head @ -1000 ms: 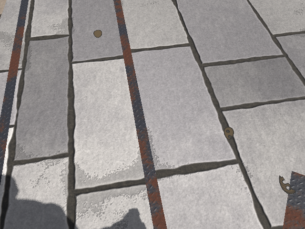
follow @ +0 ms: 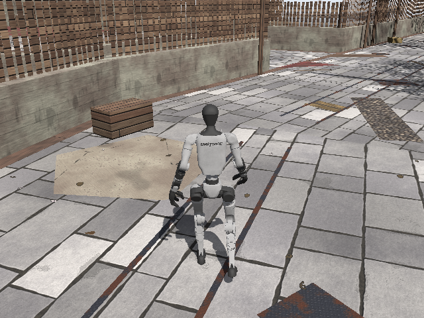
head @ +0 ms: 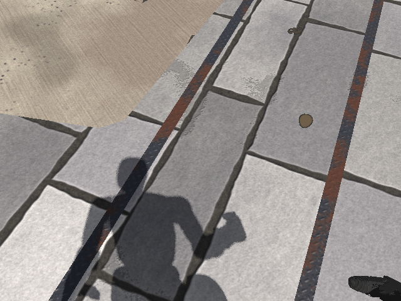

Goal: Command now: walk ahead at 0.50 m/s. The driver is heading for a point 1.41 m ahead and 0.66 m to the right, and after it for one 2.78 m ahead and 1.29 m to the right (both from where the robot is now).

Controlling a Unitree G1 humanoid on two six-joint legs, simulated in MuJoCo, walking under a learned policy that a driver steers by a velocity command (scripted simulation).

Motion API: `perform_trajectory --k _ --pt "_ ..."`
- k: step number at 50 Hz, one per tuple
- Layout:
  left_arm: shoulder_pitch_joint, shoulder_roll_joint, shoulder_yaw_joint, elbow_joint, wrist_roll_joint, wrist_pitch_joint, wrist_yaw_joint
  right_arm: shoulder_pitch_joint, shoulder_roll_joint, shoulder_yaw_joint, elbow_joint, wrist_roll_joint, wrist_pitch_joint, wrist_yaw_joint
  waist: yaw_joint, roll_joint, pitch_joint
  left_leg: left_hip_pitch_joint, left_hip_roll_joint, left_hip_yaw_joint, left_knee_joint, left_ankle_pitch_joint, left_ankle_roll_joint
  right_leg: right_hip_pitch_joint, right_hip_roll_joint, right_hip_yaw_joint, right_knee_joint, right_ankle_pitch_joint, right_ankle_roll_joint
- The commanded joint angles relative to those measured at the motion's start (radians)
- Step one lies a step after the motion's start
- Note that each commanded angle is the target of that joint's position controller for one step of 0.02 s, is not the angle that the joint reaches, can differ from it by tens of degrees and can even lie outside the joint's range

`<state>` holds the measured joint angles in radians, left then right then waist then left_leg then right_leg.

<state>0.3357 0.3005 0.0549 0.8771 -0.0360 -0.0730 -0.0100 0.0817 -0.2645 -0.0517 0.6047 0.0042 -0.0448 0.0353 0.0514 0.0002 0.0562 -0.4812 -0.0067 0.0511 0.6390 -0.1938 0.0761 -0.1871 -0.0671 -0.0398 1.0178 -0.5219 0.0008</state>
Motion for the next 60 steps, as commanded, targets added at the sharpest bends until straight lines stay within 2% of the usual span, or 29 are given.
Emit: perform_trajectory --k 1,2,4,6,9,13,19,22,24,25,26,27,28,29,30,31,34,39,44,46,47,48,49,50,51,52,53,56,60 --pt "-0.107 0.132 0.019 -0.124 -0.02 -0.042 -0.003 0.261 -0.164 -0.054 0.027 -0.004 -0.023 -0.01 -0.143 0.067 -0.2 0.595 0.336 -0.453 -0.319 0.101 0.192 -0.558 -0.038 0.127 0.27 0.094 -0.034" --pt "-0.108 0.128 0.024 -0.115 0.003 -0.034 0.001 0.201 -0.123 -0.043 0.029 -0.005 -0.028 -0.007 -0.106 0.07 -0.141 0.484 0.295 -0.357 -0.347 0.156 0.168 -0.517 -0.065 0.123 0.214 0.154 -0.026" --pt "-0.031 0.101 0.026 -0.084 0.002 -0.001 0.002 0.152 -0.089 -0.037 0.035 -0.013 -0.049 -0.006 -0.05 0.092 -0.119 0.365 0.26 -0.253 -0.425 0.18 0.15 -0.409 -0.088 0.138 0.178 0.245 -0.014" --pt "-0.023 0.068 0.024 -0.076 0.001 0.023 0.006 0.143 -0.094 -0.042 0.059 -0.017 -0.069 -0.009 -0.03 0.068 -0.083 0.322 0.255 -0.167 -0.473 0.246 0.147 -0.419 -0.083 0.146 0.146 0.299 0.001" --pt "-0.086 0.052 0.025 -0.095 0.006 0.029 0.009 0.168 -0.101 -0.047 0.096 -0.026 -0.075 -0.025 -0.043 0.053 -0.035 0.349 0.239 -0.061 -0.497 0.311 0.125 -0.512 -0.067 0.175 0.039 0.432 0.017" --pt "-0.184 0.027 0.015 -0.124 0.013 0.019 -0.012 0.177 -0.119 -0.049 0.121 -0.02 -0.07 -0.04 -0.077 0.048 -0.001 0.387 0.218 0.053 -0.518 0.308 0.085 -0.507 -0.045 0.121 -0.195 0.623 0.008" --pt "-0.344 0.005 -0.001 -0.216 0.016 0.015 -0.052 0.264 -0.157 -0.062 0.18 0.001 -0.031 -0.052 -0.134 0.034 0.051 0.592 0.286 0.117 -0.442 0.463 0.072 -0.582 -0.019 0.017 -0.365 0.526 -0.044" --pt "-0.291 0.042 0.019 -0.239 0.012 0.021 -0.064 0.236 -0.197 -0.071 0.175 0.008 -0.007 -0.066 -0.074 0.091 -0.027 0.633 0.288 0.156 -0.269 0.918 0.041 -0.428 0.067 -0.073 -0.372 0.375 -0.1" --pt "-0.064 0.123 0.063 -0.198 0.009 0.026 -0.052 0.198 -0.219 -0.072 0.167 0.015 0.005 -0.074 0.061 0.098 -0.152 0.547 0.254 0.179 0.048 1.022 0.004 -0.107 0.14 -0.086 -0.435 0.374 -0.163" --pt "0.089 0.2 0.096 -0.166 0.013 0.035 -0.031 0.197 -0.2 -0.062 0.154 0.008 -0.005 -0.077 0.134 0.019 -0.238 0.325 0.206 0.177 0.336 0.735 -0.039 0.194 0.067 0.073 -0.488 0.412 -0.216" --pt "0.072 0.3 0.108 -0.17 0.01 0.03 -0.021 0.307 -0.029 -0.011 0.106 -0.03 -0.035 -0.055 -0.001 -0.254 -0.309 -0.153 -0.014 0.088 0.709 -0.333 -0.109 0.546 -0.202 0.627 -0.534 0.356 -0.41" --pt "0.113 0.232 0.088 -0.191 0.018 0.017 -0.023 0.221 -0.096 -0.014 0.09 0.008 -0.082 -0.036 0.071 -0.152 -0.457 -0.283 -0.047 -0.151 0.829 -0.406 -0.093 0.636 -0.273 0.891 -0.685 0.243 -0.47" --pt "0.076 0.175 0.075 -0.188 0.023 0.008 -0.023 0.115 -0.144 -0.026 0.059 0.044 -0.103 -0.027 0.087 -0.097 -0.312 -0.359 0.013 -0.171 0.791 -0.308 -0.067 0.546 -0.24 0.734 -0.713 0.286 -0.404" --pt "0.006 0.14 0.065 -0.198 0.015 0.003 -0.022 0.096 -0.137 -0.021 0.054 0.035 -0.113 -0.031 0.037 -0.016 -0.211 -0.329 0.06 -0.163 0.687 -0.22 -0.054 0.388 -0.194 0.604 -0.713 0.369 -0.36" --pt "-0.064 0.107 0.054 -0.213 0.014 0.003 -0.021 0.092 -0.141 -0.027 0.065 0.006 -0.111 -0.038 -0.008 0.017 -0.144 -0.265 0.089 -0.15 0.599 -0.183 -0.063 0.241 -0.153 0.511 -0.724 0.478 -0.332" --pt "-0.1 0.084 0.044 -0.232 0.026 0.002 -0.016 0.111 -0.151 -0.035 0.069 -0.007 -0.099 -0.039 -0.042 0.005 -0.122 -0.192 0.107 -0.154 0.555 -0.155 -0.073 0.142 -0.126 0.453 -0.747 0.559 -0.326" --pt "-0.109 0.11 0.05 -0.24 0.025 0.0 -0.002 0.129 -0.116 -0.03 0.063 -0.019 -0.065 -0.04 -0.075 -0.013 -0.09 -0.127 0.11 -0.118 0.416 -0.108 -0.12 -0.01 -0.089 0.366 -0.787 0.675 -0.322" --pt "-0.043 0.148 0.061 -0.219 0.013 0.016 0.022 -0.06 -0.063 -0.003 0.016 -0.016 -0.061 -0.033 -0.002 -0.072 -0.064 -0.023 0.033 -0.079 0.018 0.229 -0.153 -0.116 0.008 0.261 -0.761 0.567 -0.236" --pt "0.017 0.139 0.061 -0.2 0.007 0.03 0.026 -0.118 -0.122 -0.024 -0.008 0.005 -0.079 -0.015 0.011 -0.106 -0.074 0.022 0.004 -0.13 -0.134 0.203 -0.121 0.008 -0.053 0.414 -0.657 0.421 -0.201" --pt "-0.01 0.134 0.061 -0.208 0.011 0.034 0.028 -0.046 -0.143 -0.039 0.008 0.007 -0.09 -0.014 -0.038 -0.134 -0.083 0.11 0.003 -0.122 -0.172 0.143 -0.083 0.026 -0.057 0.455 -0.587 0.436 -0.178" --pt "-0.027 0.107 0.053 -0.22 0.015 0.035 0.028 0.035 -0.167 -0.053 0.025 -0.006 -0.095 -0.021 -0.084 -0.13 -0.12 0.235 0.016 -0.118 -0.209 0.164 -0.053 0.009 -0.003 0.427 -0.479 0.519 -0.14" --pt "-0.038 0.054 0.033 -0.246 0.028 0.033 0.027 0.157 -0.223 -0.069 0.03 -0.033 -0.1 -0.03 -0.139 -0.048 -0.25 0.465 0.169 -0.243 -0.175 0.251 0.011 -0.081 0.062 0.353 -0.22 0.454 -0.092" --pt "0.125 -0.012 0.014 -0.265 0.013 0.028 0.029 0.231 -0.297 -0.083 0.05 -0.054 -0.085 -0.032 -0.075 0.266 -0.394 0.806 0.427 -0.643 -0.196 0.351 0.197 -0.418 0.208 0.223 0.122 -0.069 -0.014" --pt "0.153 0.09 0.027 -0.252 0.007 0.028 0.032 0.238 -0.229 -0.072 0.048 -0.024 -0.075 -0.025 -0.082 0.274 -0.408 0.805 0.476 -0.803 -0.236 0.258 0.226 -0.537 0.139 0.238 0.29 -0.129 0.012" --pt "0.056 0.156 0.047 -0.256 0.008 0.041 0.034 0.188 -0.153 -0.05 0.025 -0.019 -0.065 -0.031 -0.109 0.162 -0.29 0.696 0.426 -0.632 -0.239 0.302 0.186 -0.566 0.103 0.232 0.349 -0.055 0.032" --pt "-0.016 0.165 0.054 -0.271 0.017 0.054 0.038 0.137 -0.121 -0.036 0.019 -0.023 -0.052 -0.034 -0.101 0.088 -0.218 0.576 0.377 -0.469 -0.234 0.419 0.153 -0.546 0.071 0.191 0.339 0.001 0.046" --pt "-0.048 0.16 0.059 -0.284 0.025 0.065 0.039 0.1 -0.102 -0.029 0.026 -0.021 -0.043 -0.034 -0.082 0.073 -0.161 0.473 0.328 -0.361 -0.241 0.521 0.137 -0.522 0.046 0.173 0.3 0.028 0.054" --pt "-0.026 0.074 0.045 -0.292 0.009 0.097 0.034 0.062 -0.12 -0.034 0.056 -0.027 -0.037 -0.038 -0.037 0.142 -0.106 0.305 0.262 -0.191 -0.323 0.549 0.13 -0.42 0.019 0.107 0.16 0.078 0.061" --pt "-0.089 0.05 0.034 -0.321 0.023 0.108 0.028 0.047 -0.171 -0.052 0.086 -0.015 -0.02 -0.053 -0.046 0.113 -0.157 0.341 0.303 -0.113 -0.354 0.579 0.163 -0.391 -0.003 0.093 -0.025 0.222 0.067"
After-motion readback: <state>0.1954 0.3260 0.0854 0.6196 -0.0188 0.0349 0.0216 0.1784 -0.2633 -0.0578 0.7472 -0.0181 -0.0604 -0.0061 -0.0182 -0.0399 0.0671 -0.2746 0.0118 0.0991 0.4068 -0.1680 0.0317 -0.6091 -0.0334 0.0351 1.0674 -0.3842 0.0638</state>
